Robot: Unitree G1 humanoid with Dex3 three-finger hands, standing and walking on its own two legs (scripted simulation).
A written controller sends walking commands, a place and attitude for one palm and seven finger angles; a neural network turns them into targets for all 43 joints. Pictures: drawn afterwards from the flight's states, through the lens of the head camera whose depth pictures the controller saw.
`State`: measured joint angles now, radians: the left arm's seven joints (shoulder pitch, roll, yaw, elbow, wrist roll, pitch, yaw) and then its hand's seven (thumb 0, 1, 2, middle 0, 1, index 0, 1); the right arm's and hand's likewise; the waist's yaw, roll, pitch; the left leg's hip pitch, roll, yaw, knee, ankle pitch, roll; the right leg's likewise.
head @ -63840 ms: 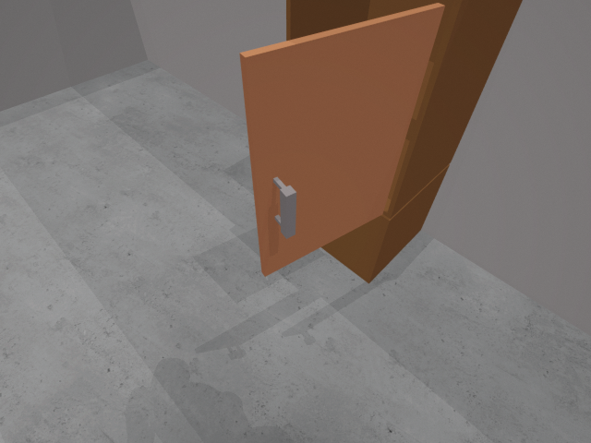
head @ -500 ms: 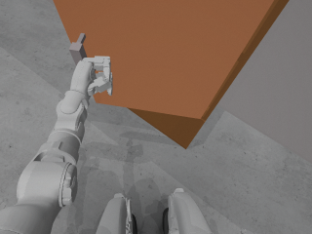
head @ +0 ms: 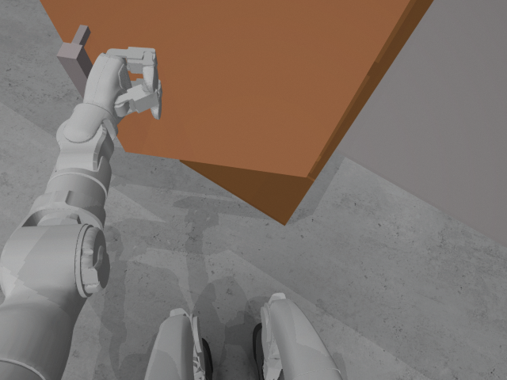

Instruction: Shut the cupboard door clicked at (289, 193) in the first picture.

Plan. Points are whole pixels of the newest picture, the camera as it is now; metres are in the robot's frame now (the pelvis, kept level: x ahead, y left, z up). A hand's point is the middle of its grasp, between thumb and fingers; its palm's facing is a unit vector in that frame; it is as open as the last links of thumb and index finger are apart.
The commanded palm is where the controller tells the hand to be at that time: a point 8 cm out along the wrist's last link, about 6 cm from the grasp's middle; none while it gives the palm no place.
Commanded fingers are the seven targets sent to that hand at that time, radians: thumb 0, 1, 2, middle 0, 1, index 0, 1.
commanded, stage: push the door shut along its arc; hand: left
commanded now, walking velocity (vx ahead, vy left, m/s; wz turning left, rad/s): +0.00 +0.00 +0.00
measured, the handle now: (95, 76) +0.57 +0.17 +0.06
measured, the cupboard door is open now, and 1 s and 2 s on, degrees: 25 10 10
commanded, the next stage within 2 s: pull the fist back off the door in 0.50 s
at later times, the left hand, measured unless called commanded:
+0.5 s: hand (176, 75) +0.56 +0.06 +0.07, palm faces -0.41 -0.91 -0.06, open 3.7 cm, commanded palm +0.59 +0.06 +0.07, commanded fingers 0.00 0.90 0.90 -1.30 -1.50 -1.30 -1.50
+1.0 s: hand (203, 68) +0.58 +0.02 +0.06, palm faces +0.04 -1.00 -0.06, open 3.1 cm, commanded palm +0.53 +0.07 +0.07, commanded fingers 0.00 0.90 0.90 -1.30 -1.50 -1.30 -1.50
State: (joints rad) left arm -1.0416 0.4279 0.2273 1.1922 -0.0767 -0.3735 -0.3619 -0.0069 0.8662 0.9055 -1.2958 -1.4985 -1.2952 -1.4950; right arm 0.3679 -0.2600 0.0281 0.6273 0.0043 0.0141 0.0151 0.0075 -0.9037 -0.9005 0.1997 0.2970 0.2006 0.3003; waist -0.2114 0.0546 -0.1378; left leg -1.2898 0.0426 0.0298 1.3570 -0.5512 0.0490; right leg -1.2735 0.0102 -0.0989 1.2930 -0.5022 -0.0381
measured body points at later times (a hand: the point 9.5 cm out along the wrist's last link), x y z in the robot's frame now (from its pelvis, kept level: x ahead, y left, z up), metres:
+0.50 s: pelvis -0.01 +0.00 -0.02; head +0.17 +0.03 +0.38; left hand +0.57 +0.11 +0.08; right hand -0.02 -0.27 -0.12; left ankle +0.04 +0.09 -0.60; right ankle +0.05 -0.10 -0.60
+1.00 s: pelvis +0.01 -0.01 +0.00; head +0.18 -0.02 +0.42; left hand +0.57 +0.07 +0.07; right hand -0.04 -0.23 -0.12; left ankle +0.04 +0.09 -0.60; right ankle +0.05 -0.10 -0.60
